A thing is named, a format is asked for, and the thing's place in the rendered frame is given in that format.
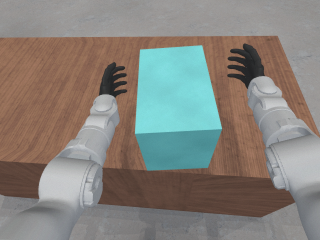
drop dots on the robot left forearm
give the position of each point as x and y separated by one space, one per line
95 136

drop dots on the robot right forearm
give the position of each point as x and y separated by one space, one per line
275 119

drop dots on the robot left hand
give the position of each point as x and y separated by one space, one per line
107 85

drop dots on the carton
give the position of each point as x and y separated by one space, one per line
177 122

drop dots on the robot right upper arm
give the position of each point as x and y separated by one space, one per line
294 165

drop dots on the pedestal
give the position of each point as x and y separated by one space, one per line
48 86

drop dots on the robot left upper arm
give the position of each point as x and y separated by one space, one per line
68 187

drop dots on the robot right hand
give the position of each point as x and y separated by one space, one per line
252 68

